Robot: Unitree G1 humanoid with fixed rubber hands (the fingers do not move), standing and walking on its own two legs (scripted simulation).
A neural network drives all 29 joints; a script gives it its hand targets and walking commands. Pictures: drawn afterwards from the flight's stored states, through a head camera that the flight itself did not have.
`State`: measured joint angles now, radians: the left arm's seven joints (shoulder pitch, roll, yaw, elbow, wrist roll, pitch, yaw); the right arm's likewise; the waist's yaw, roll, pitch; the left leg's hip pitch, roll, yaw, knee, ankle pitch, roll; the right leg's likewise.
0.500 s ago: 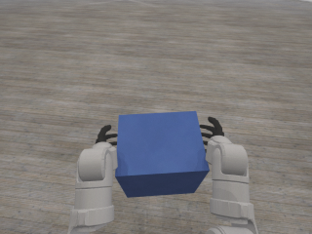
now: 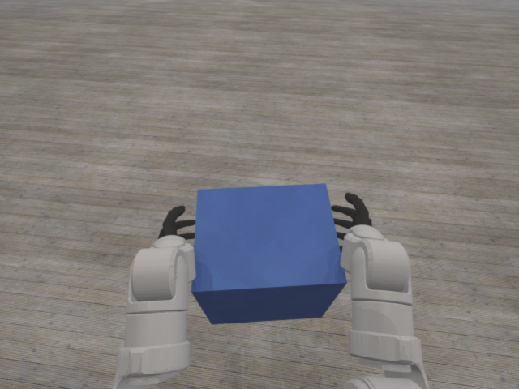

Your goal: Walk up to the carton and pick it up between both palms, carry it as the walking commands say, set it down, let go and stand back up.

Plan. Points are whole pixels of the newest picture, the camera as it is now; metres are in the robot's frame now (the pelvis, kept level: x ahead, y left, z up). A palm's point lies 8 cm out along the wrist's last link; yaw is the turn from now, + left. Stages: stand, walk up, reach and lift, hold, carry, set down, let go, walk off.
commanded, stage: carry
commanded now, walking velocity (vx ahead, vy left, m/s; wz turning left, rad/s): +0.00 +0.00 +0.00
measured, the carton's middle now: (264, 259) +0.33 +0.00 +0.04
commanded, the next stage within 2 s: none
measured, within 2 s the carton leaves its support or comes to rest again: neither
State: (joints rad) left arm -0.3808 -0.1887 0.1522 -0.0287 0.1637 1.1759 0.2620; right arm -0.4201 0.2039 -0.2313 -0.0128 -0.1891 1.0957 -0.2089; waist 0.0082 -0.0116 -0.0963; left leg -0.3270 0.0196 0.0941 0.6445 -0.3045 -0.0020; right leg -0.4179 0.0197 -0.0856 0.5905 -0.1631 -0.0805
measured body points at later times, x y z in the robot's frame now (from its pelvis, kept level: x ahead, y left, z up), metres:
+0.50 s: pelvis +0.00 +0.00 +0.00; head -0.02 +0.00 +0.45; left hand +0.31 +0.14 +0.09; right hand +0.32 -0.14 +0.10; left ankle +0.03 +0.11 -0.72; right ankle +0.10 -0.07 -0.72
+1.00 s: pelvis +0.01 +0.00 +0.00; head +0.00 +0.00 +0.45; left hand +0.32 +0.14 +0.09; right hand +0.33 -0.14 +0.10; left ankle +0.03 +0.11 -0.72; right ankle +0.10 -0.07 -0.72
